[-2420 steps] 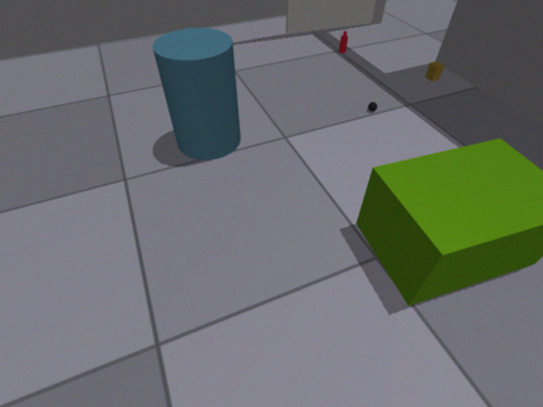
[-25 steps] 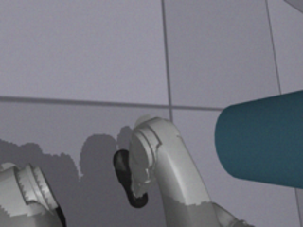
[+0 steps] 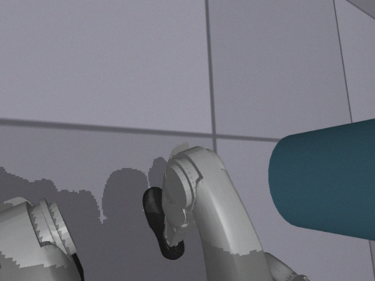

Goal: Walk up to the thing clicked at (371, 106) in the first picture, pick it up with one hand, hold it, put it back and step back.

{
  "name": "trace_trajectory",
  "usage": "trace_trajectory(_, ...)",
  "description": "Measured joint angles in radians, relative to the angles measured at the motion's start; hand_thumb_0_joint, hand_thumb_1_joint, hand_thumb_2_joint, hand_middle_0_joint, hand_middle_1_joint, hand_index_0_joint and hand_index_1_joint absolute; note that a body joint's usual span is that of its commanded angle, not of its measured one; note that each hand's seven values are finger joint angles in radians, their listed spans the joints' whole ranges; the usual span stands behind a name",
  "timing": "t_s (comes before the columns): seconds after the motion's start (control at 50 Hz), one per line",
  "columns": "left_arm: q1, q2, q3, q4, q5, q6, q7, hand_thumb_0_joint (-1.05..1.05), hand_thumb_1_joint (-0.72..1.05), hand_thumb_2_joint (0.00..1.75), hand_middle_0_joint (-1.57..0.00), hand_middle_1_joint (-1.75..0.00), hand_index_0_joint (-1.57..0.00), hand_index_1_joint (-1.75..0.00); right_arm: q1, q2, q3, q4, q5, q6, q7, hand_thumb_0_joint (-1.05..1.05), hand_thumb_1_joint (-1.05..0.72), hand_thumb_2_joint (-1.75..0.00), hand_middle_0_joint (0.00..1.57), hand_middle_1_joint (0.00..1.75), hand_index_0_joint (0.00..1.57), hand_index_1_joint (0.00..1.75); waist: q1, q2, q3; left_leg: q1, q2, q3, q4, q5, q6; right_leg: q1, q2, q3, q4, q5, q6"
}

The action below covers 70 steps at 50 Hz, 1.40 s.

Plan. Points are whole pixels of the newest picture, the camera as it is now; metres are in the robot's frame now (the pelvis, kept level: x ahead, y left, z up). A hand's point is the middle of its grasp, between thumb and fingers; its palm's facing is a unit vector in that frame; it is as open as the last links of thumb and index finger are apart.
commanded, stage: settle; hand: left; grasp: from above
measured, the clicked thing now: out of the picture +0.45 +0.33 -0.27
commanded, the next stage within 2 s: lift in 0.68 s
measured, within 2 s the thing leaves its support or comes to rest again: leaves its support in 0.02 s
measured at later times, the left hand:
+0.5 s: hand out of the picture +0.43 +0.33 -0.16, palm faces -0.43 -0.13 -0.89, open 5.4 cm
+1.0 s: hand out of the picture +0.42 +0.33 -0.10, palm faces -0.43 -0.14 -0.89, open 5.7 cm
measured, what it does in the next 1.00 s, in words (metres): stands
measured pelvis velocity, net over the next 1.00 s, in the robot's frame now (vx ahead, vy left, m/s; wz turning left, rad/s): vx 0.00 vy -0.01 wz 0.14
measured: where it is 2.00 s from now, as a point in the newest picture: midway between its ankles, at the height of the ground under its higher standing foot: (125, 263)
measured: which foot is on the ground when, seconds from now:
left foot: down 0.00-1.00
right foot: down 0.00-1.00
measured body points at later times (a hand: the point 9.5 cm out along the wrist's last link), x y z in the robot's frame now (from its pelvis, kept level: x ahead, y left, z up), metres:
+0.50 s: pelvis +0.00 -0.01 +0.01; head +0.23 +0.09 +0.39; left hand +0.45 +0.33 -0.11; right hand +0.09 -0.27 -0.08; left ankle +0.06 +0.12 -0.27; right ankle +0.12 -0.12 -0.27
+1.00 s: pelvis +0.00 -0.01 +0.04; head +0.21 +0.07 +0.43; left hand +0.44 +0.33 -0.05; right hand +0.08 -0.28 -0.07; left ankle +0.06 +0.12 -0.27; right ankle +0.12 -0.12 -0.27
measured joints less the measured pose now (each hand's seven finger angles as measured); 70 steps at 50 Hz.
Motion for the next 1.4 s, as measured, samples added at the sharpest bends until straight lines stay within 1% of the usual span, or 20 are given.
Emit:
trace_trajectory(0.04, 0.022, -0.015, 0.015, -0.034, 0.003, -0.001, -0.008, -0.08, 0.36, 0.35, -0.69, -0.53, -1.07, -0.58, 0.011, 0.002, -0.015, 0.008, 0.005, 0.005, 0.001, 0.0, -0.92, -0.91, 0.2, 0.3, 0.2, 0.3, 0.008, 0.009, -0.016, -0.004, -0.001, 0.003, -0.001, 0.0, -0.002, -0.006, -0.002, 0.002, 0.002, -0.003, -0.004)
trace_trajectory(0.1, 0.041, -0.035, 0.022, -0.063, 0.005, 0.001, -0.017, -0.08, 0.36, 0.35, -0.69, -0.52, -1.08, -0.58, 0.023, 0.006, -0.04, 0.024, 0.011, 0.014, 0.006, 0.0, -0.91, -0.91, 0.2, 0.3, 0.2, 0.3, 0.017, 0.024, -0.043, -0.01, -0.003, 0.012, -0.003, -0.001, -0.003, -0.015, -0.006, 0.01, 0.009, -0.007, -0.006)
trace_trajectory(0.14, 0.054, -0.047, 0.037, -0.089, 0.003, 0.006, -0.033, -0.08, 0.36, 0.35, -0.69, -0.51, -1.09, -0.57, 0.029, 0.009, -0.061, 0.032, 0.019, 0.019, 0.007, 0.0, -0.91, -0.91, 0.2, 0.3, 0.2, 0.3, 0.024, 0.037, -0.059, -0.016, -0.004, 0.018, -0.005, 0.0, -0.002, -0.022, -0.008, 0.014, 0.011, -0.01, -0.006)
trace_trajectory(0.16, 0.062, -0.055, 0.036, -0.109, -0.001, 0.011, -0.043, -0.09, 0.36, 0.35, -0.7, -0.51, -1.09, -0.57, 0.033, 0.011, -0.073, 0.036, 0.024, 0.023, 0.007, 0.0, -0.91, -0.91, 0.2, 0.3, 0.2, 0.3, 0.029, 0.044, -0.067, -0.018, -0.005, 0.022, -0.006, 0.001, -0.002, -0.025, -0.009, 0.018, 0.012, -0.01, -0.007)
trace_trajectory(0.22, 0.077, -0.094, 0.002, -0.16, -0.02, 0.025, -0.071, -0.09, 0.36, 0.35, -0.7, -0.5, -1.1, -0.57, 0.043, 0.017, -0.105, 0.05, 0.044, 0.039, 0.007, 0.0, -0.91, -0.91, 0.2, 0.3, 0.2, 0.3, 0.051, 0.065, -0.101, -0.023, -0.004, 0.038, -0.016, 0.003, 0.0, -0.037, -0.012, 0.03, 0.014, -0.013, -0.009)
trace_trajectory(0.24, 0.076, -0.106, -0.003, -0.166, -0.022, 0.028, -0.081, -0.09, 0.37, 0.35, -0.69, -0.5, -1.1, -0.57, 0.044, 0.018, -0.112, 0.053, 0.05, 0.044, 0.007, 0.0, -0.91, -0.91, 0.2, 0.3, 0.2, 0.3, 0.057, 0.072, -0.111, -0.025, -0.004, 0.044, -0.02, 0.004, 0.001, -0.04, -0.013, 0.035, 0.013, -0.014, -0.009)
trace_trajectory(0.26, 0.078, -0.116, 0.004, -0.173, -0.022, 0.029, -0.093, -0.09, 0.37, 0.34, -0.69, -0.5, -1.1, -0.57, 0.044, 0.019, -0.121, 0.056, 0.056, 0.049, 0.007, 0.0, -0.91, -0.91, 0.2, 0.3, 0.2, 0.3, 0.061, 0.08, -0.121, -0.026, -0.004, 0.049, -0.024, 0.006, 0.002, -0.042, -0.014, 0.039, 0.012, -0.014, -0.009)
trace_trajectory(0.28, 0.081, -0.127, 0.002, -0.182, -0.026, 0.034, -0.106, -0.09, 0.37, 0.34, -0.69, -0.5, -1.11, -0.57, 0.046, 0.021, -0.131, 0.056, 0.062, 0.056, 0.005, 0.0, -0.91, -0.91, 0.2, 0.3, 0.2, 0.3, 0.066, 0.088, -0.131, -0.027, -0.005, 0.054, -0.029, 0.008, 0.002, -0.045, -0.016, 0.043, 0.011, -0.015, -0.01)
trace_trajectory(0.32, 0.081, -0.152, -0.027, -0.198, -0.037, 0.046, -0.133, -0.09, 0.37, 0.34, -0.69, -0.5, -1.11, -0.58, 0.048, 0.025, -0.147, 0.057, 0.075, 0.07, 0.001, 0.0, -0.91, -0.91, 0.2, 0.3, 0.2, 0.3, 0.079, 0.1, -0.148, -0.025, -0.004, 0.066, -0.04, 0.012, 0.004, -0.047, -0.018, 0.052, 0.008, -0.015, -0.011)
trace_trajectory(0.38, 0.079, -0.185, -0.047, -0.218, -0.047, 0.048, -0.17, -0.09, 0.37, 0.34, -0.69, -0.51, -1.12, -0.58, 0.044, 0.03, -0.159, 0.06, 0.095, 0.091, -0.009, 0.0, -0.91, -0.91, 0.2, 0.3, 0.2, 0.3, 0.095, 0.115, -0.167, -0.019, -0.004, 0.081, -0.059, 0.019, 0.004, -0.048, -0.022, 0.064, 0.001, -0.014, -0.013)
trace_trajectory(0.46, 0.073, -0.21, -0.058, -0.235, -0.048, 0.041, -0.21, -0.09, 0.37, 0.34, -0.69, -0.5, -1.13, -0.58, 0.038, 0.037, -0.173, 0.059, 0.111, 0.117, -0.028, 0.0, -0.91, -0.91, 0.2, 0.3, 0.2, 0.3, 0.107, 0.128, -0.18, -0.008, -0.006, 0.098, -0.08, 0.028, 0.003, -0.044, -0.026, 0.078, -0.006, -0.012, -0.016)
trace_trajectory(0.5, 0.071, -0.218, -0.057, -0.243, -0.05, 0.035, -0.225, -0.09, 0.37, 0.34, -0.7, -0.49, -1.13, -0.57, 0.036, 0.041, -0.178, 0.058, 0.116, 0.128, -0.039, 0.0, -0.91, -0.91, 0.2, 0.3, 0.2, 0.3, 0.112, 0.131, -0.183, -0.003, -0.006, 0.104, -0.089, 0.032, 0.002, -0.042, -0.028, 0.083, -0.009, -0.011, -0.018)
trace_trajectory(0.66, 0.068, -0.237, -0.058, -0.279, -0.045, 0.019, -0.258, -0.1, 0.37, 0.34, -0.71, -0.47, -1.12, -0.55, 0.043, 0.054, -0.199, 0.062, 0.131, 0.168, -0.084, 0.0, -0.91, -0.91, 0.2, 0.3, 0.2, 0.3, 0.127, 0.143, -0.199, 0.011, -0.011, 0.122, -0.12, 0.044, -0.004, -0.038, -0.036, 0.098, -0.021, -0.009, -0.026)
trace_trajectory(0.86, 0.072, -0.253, -0.062, -0.319, -0.053, 0.021, -0.286, -0.1, 0.36, 0.34, -0.72, -0.45, -1.13, -0.53, 0.066, 0.059, -0.224, 0.072, 0.147, 0.195, -0.126, 0.0, -0.91, -0.91, 0.2, 0.3, 0.2, 0.3, 0.14, 0.153, -0.217, 0.027, -0.013, 0.136, -0.157, 0.053, -0.004, -0.027, -0.04, 0.108, -0.046, -0.007, -0.029)
trace_trajectory(0.92, 0.084, -0.266, -0.062, -0.343, -0.067, 0.031, -0.302, -0.1, 0.36, 0.34, -0.72, -0.46, -1.12, -0.53, 0.075, 0.061, -0.235, 0.073, 0.156, 0.203, -0.135, 0.0, -0.92, -0.91, 0.2, 0.3, 0.2, 0.3, 0.146, 0.157, -0.228, 0.036, -0.013, 0.141, -0.172, 0.053, -0.003, -0.019, -0.041, 0.112, -0.059, -0.008, -0.028)
trace_trajectory(1.02, 0.122, -0.292, -0.068, -0.405, -0.098, 0.051, -0.349, -0.09, 0.36, 0.35, -0.71, -0.48, -1.09, -0.54, 0.087, 0.066, -0.256, 0.073, 0.175, 0.221, -0.147, 0.0, -0.92, -0.91, 0.2, 0.3, 0.2, 0.3, 0.16, 0.167, -0.25, 0.061, -0.014, 0.153, -0.209, 0.056, 0.001, 0.005, -0.044, 0.119, -0.091, -0.01, -0.026)
trace_trajectory(1.1, 0.172, -0.309, -0.075, -0.48, -0.106, 0.054, -0.39, -0.08, 0.35, 0.37, -0.7, -0.5, -1.07, -0.56, 0.092, 0.069, -0.27, 0.064, 0.192, 0.24, -0.158, 0.0, -0.92, -0.91, 0.2, 0.3, 0.2, 0.3, 0.177, 0.174, -0.268, 0.094, -0.013, 0.16, -0.245, 0.058, 0.005, 0.037, -0.045, 0.124, -0.124, -0.009, -0.023)
trace_trajectory(1.24, 0.258, -0.334, -0.106, -0.607, -0.142, 0.064, -0.444, -0.06, 0.33, 0.41, -0.69, -0.54, -1.04, -0.6, 0.09, 0.074, -0.292, 0.04, 0.22, 0.264, -0.182, 0.0, -0.92, -0.91, 0.2, 0.3, 0.2, 0.3, 0.211, 0.18, -0.302, 0.165, -0.011, 0.173, -0.322, 0.068, 0.01, 0.107, -0.046, 0.13, -0.198, -0.001, -0.022)
trace_trajectory(1.4, 0.373, -0.369, -0.142, -0.765, -0.198, 0.088, -0.487, -0.05, 0.32, 0.44, -0.67, -0.58, -1.01, -0.63, 0.074, 0.078, -0.307, 0.013, 0.252, 0.279, -0.215, 0.0, -0.92, -0.91, 0.2, 0.3, 0.2, 0.3, 0.249, 0.184, -0.334, 0.285, -0.008, 0.185, -0.439, 0.078, 0.011, 0.221, -0.047, 0.135, -0.309, 0.009, -0.021)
